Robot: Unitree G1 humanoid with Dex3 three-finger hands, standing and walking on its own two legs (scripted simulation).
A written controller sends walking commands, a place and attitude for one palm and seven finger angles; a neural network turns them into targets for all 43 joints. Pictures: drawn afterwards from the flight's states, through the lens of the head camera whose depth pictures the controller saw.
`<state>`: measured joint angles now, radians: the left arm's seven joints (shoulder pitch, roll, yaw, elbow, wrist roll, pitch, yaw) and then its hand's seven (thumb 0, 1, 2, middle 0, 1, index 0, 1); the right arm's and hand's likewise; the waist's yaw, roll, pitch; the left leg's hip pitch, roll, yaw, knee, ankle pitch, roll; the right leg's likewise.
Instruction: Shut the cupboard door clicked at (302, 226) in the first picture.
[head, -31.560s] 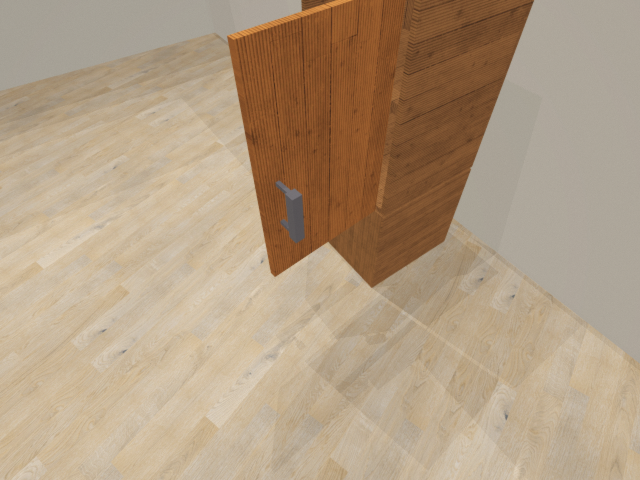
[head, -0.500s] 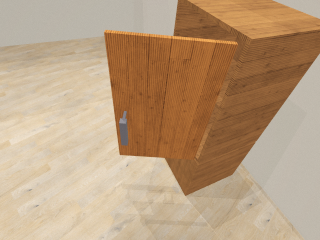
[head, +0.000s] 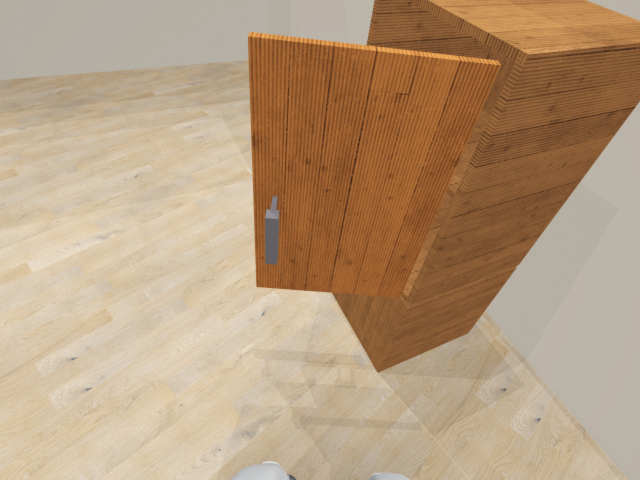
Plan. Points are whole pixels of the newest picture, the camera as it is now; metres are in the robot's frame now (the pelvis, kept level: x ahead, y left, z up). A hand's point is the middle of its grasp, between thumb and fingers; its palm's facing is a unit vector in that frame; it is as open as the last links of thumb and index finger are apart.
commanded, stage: come to a stop and stand still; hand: left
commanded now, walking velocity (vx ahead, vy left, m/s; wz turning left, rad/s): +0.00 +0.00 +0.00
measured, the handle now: (273, 230) +0.58 +0.11 -0.09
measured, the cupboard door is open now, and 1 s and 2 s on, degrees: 64 64 64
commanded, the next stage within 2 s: look again from close up in 1.38 s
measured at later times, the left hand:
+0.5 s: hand out of the picture -0.03 +0.27 -0.15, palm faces -0.05 -0.98 -0.18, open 7.4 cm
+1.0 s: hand out of the picture +0.07 +0.19 -0.15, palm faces -0.05 -0.99 -0.16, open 7.3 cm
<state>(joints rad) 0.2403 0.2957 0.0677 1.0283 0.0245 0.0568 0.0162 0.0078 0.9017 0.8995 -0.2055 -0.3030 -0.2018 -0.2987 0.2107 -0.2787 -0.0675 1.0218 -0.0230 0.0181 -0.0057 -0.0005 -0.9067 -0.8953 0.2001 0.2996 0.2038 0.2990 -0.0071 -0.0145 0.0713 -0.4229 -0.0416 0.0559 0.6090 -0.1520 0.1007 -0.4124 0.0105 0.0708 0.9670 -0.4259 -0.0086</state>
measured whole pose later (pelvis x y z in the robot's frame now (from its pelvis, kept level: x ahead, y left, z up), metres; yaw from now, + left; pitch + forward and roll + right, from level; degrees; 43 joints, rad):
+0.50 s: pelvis -0.07 +0.07 +0.03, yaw -3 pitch +0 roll -1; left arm 0.27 0.25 0.05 1.00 0.03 0.05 -0.01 0.01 0.91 0.90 -0.20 -0.30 -0.20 -0.30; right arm 0.37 -0.14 -0.01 1.08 -0.03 0.00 -0.02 0.00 -0.91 -0.90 0.20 0.30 0.20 0.30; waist -0.02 -0.06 0.02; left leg -0.22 -0.01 0.02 0.42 -0.21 0.04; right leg -0.46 -0.01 0.02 0.97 -0.31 0.01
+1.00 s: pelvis -0.04 +0.03 +0.02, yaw -3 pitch -1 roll -1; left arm 0.15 0.14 0.03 1.00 0.01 -0.01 0.04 -0.01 0.92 0.90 -0.21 -0.30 -0.20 -0.30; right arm 0.32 -0.15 -0.05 1.12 -0.01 0.01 -0.03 0.00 -0.91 -0.90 0.20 0.30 0.20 0.30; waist -0.05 0.00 0.05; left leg -0.27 0.04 0.04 0.57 -0.27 -0.01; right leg -0.23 -0.03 -0.04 0.52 -0.27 0.03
